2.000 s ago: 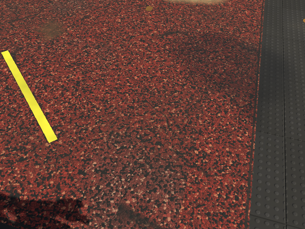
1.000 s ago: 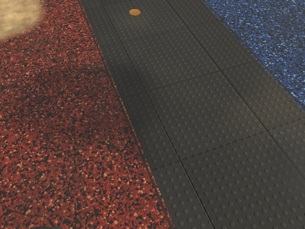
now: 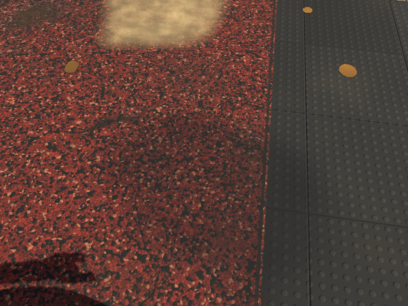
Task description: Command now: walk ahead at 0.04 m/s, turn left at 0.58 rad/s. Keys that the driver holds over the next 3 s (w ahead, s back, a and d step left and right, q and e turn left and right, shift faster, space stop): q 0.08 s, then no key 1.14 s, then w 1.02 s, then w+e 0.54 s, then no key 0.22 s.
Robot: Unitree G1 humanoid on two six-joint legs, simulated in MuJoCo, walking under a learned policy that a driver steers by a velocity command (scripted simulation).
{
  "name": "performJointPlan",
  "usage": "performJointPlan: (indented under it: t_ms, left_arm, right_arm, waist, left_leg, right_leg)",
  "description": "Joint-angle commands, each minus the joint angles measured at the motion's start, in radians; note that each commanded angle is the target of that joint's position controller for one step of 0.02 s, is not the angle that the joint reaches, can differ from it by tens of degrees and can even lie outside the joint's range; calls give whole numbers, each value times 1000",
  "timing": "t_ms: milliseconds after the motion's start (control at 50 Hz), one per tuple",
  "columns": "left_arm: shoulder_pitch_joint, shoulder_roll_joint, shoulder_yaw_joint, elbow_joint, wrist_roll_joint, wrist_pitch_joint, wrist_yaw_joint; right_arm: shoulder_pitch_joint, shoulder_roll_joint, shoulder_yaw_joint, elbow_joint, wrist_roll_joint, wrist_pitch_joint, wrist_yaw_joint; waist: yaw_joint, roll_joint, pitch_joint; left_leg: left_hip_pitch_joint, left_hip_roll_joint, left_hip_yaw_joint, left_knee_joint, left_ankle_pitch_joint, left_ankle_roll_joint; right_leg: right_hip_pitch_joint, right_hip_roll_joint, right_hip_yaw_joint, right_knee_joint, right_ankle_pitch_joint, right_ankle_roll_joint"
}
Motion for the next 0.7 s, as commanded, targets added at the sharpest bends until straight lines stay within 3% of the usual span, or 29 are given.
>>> performJointPlan:
  t_ms: [20,60,80,100,120,140,160,180,200,220,260,320,360,400,420,440,460,480,500,580,700]
  left_arm:
    - [8,92,27,-68,-7,-31,-9]
    - [53,94,33,-56,-12,-42,-20]
    - [85,111,42,-46,-8,-45,-23]
    - [99,175,55,-52,10,-42,-20]
    - [79,246,70,-45,44,-29,-20]
    - [51,183,58,-73,47,-30,-20]
    - [21,140,45,-86,34,-29,-15]
    - [-5,119,39,-90,17,-27,-14]
    - [-7,108,34,-86,1,-25,-13]
    - [-1,102,28,-80,-3,-20,-13]
    - [19,100,27,-71,3,-12,-13]
    - [25,113,30,-61,2,-1,-15]
    - [56,137,36,-47,-6,6,-19]
    - [51,129,29,-38,-21,8,-23]
    - [92,115,23,-21,-24,0,-25]
    - [117,94,13,-17,-5,-13,-31]
    - [149,47,-2,-24,23,-32,-42]
    - [93,46,-8,-24,31,-36,-39]
    - [50,71,-2,-20,28,-34,-39]
    - [56,77,2,6,14,-17,-25]
    - [81,69,4,63,9,-15,-17]
  right_arm:
    - [-17,-155,-41,-81,1,-1,-3]
    - [-32,-148,-37,-90,10,7,-3]
    - [-30,-133,-32,-94,16,11,-5]
    - [16,-81,-17,-95,10,11,-5]
    - [11,-86,-21,-130,16,1,-2]
    - [26,-170,-44,-109,-9,-14,1]
    - [43,-190,-56,-81,-1,-13,4]
    - [62,-164,-53,-54,2,-2,-1]
    - [62,-139,-46,-50,-2,7,-5]
    - [58,-103,-35,-49,1,12,-4]
    - [19,-66,-19,-65,8,12,-2]
    - [-26,-26,5,-82,2,8,5]
    - [-29,-43,1,-79,8,6,10]
    - [26,-44,-2,-47,5,2,15]
    - [31,-59,-2,-42,-3,1,14]
    - [44,-105,-7,-51,-12,1,7]
    - [18,-169,-19,-49,-25,5,1]
    - [-14,-77,3,-46,-29,0,11]
    - [-30,-37,14,-46,-33,-8,18]
    - [-2,-52,18,-14,-26,-35,17]
    - [9,-37,25,16,-23,-40,12]
  waist:
    - [4,166,-152]
    - [37,170,-151]
    - [55,154,-149]
    - [31,7,-177]
    - [-8,-296,-111]
    - [14,-238,-124]
    - [8,-155,-120]
    - [-3,-107,-104]
    - [5,-105,-93]
    - [9,-107,-87]
    - [26,-142,-90]
    - [51,-201,-120]
    - [70,-224,-120]
    - [36,-198,-105]
    - [37,-168,-99]
    - [52,-82,-136]
    - [108,127,-151]
    - [76,153,-151]
    - [61,115,-113]
    - [54,110,-37]
    - [51,56,-24]
  left_leg:
    - [141,250,-322,-124,-47,139]
    - [147,229,-342,-74,18,114]
    - [108,193,-322,-31,-9,80]
    - [19,121,-214,129,-230,22]
    - [-178,-39,2,303,-465,-38]
    - [-194,20,-10,545,-504,-83]
    - [-185,29,-13,642,-448,-99]
    - [-183,35,-1,686,-403,-120]
    - [-203,38,1,722,-364,-136]
    - [-191,38,13,718,-346,-147]
    - [-161,52,60,601,-320,-160]
    - [-18,113,123,330,-334,-163]
    - [57,115,159,186,-297,-155]
    - [180,107,184,-77,-97,-120]
    - [264,122,153,-172,7,-91]
    - [381,216,49,-145,160,-55]
    - [386,316,-44,-73,288,18]
    - [258,322,-48,-87,145,65]
    - [228,274,-22,-98,22,40]
    - [164,231,5,-106,-23,-8]
    - [163,215,13,-103,-18,-10]
  right_leg:
    - [85,31,-25,-104,-13,-13]
    - [182,38,-43,-282,54,-39]
    - [276,2,-37,-397,147,-59]
    - [384,-189,110,-444,209,-128]
    - [378,-349,348,-485,409,-296]
    - [352,-406,394,-474,464,-368]
    - [337,-354,295,-446,480,-341]
    - [338,-286,204,-423,470,-296]
    - [352,-262,167,-412,482,-281]
    - [347,-239,126,-410,512,-278]
    - [374,-204,69,-411,519,-279]
    - [389,-198,41,-398,520,-282]
    - [391,-212,63,-390,516,-294]
    - [352,-198,55,-363,480,-268]
    - [308,-184,49,-361,427,-225]
    - [235,-152,17,-322,311,-158]
    - [180,-57,-85,-286,128,-89]
    - [271,-58,-100,-319,59,-47]
    - [290,-52,-105,-320,108,-32]
    - [302,-51,-106,-321,170,-35]
    - [320,-53,-108,-334,189,-26]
